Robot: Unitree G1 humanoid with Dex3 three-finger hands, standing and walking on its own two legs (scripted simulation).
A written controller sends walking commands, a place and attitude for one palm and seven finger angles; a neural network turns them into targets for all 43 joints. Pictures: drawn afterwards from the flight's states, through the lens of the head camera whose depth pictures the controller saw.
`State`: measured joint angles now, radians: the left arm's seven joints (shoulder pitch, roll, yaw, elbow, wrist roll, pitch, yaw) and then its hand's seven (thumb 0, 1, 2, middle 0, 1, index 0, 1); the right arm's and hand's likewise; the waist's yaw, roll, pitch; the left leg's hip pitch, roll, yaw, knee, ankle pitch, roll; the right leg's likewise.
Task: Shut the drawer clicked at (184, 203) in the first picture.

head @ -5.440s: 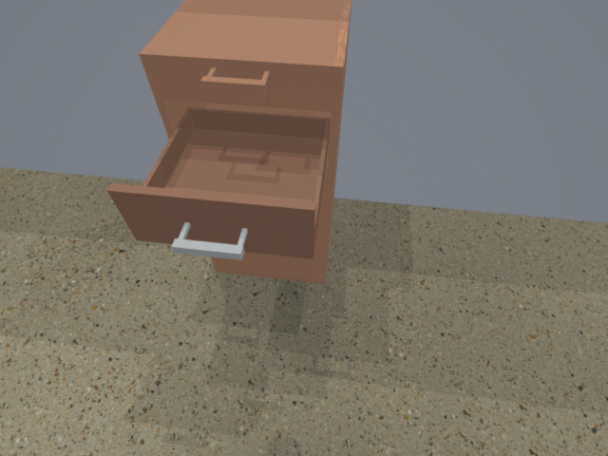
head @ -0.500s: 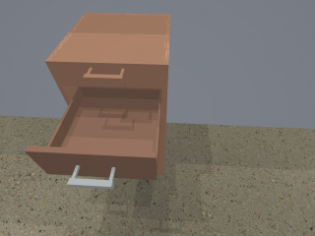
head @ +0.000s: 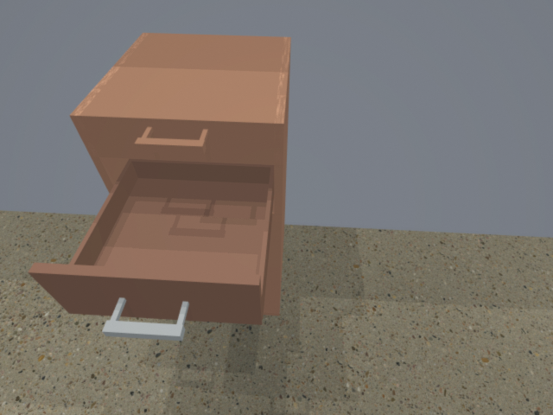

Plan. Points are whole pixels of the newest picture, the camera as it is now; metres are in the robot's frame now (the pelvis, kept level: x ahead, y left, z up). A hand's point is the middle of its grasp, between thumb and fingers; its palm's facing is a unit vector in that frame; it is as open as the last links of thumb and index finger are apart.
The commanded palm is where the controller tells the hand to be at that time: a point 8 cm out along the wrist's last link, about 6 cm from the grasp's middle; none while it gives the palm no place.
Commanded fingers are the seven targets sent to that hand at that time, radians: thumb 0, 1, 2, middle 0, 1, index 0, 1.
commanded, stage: look again from close up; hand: left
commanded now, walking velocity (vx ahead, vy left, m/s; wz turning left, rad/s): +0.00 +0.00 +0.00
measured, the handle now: (148, 318) +0.29 +0.25 -0.09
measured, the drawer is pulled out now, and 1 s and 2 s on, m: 0.30 0.30 0.30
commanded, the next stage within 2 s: raise the hand and make a fist in 0.10 s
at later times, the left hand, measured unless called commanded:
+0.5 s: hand (176, 384) +0.17 +0.15 -0.01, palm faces +0.02 -1.00 -0.01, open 6.5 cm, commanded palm +0.09 +0.22 -0.06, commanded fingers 0.00 0.90 0.90 -0.52 -0.65 -0.52 -0.65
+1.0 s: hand out of the picture +0.13 +0.18 -0.03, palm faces +0.01 -1.00 -0.04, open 4.0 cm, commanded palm +0.08 +0.24 -0.03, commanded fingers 0.00 0.90 0.90 -1.02 -1.19 -1.02 -1.19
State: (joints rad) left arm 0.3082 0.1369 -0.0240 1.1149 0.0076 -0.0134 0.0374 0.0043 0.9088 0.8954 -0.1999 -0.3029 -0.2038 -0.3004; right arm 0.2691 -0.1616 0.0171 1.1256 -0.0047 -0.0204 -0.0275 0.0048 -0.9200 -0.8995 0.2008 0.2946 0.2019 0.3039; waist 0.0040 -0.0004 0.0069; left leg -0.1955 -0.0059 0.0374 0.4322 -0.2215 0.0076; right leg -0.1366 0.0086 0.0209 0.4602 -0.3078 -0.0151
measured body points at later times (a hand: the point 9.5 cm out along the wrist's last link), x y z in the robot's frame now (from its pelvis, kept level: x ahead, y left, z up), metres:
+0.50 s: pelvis -0.03 -0.01 -0.05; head -0.01 -0.02 +0.40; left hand +0.16 +0.20 -0.01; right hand +0.16 -0.27 -0.11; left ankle +0.01 +0.12 -0.74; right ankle -0.04 -0.11 -0.74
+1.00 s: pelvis -0.06 -0.01 -0.09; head -0.01 -0.01 +0.36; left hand +0.12 +0.23 -0.03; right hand +0.12 -0.21 -0.17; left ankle +0.01 +0.12 -0.74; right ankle -0.04 -0.11 -0.74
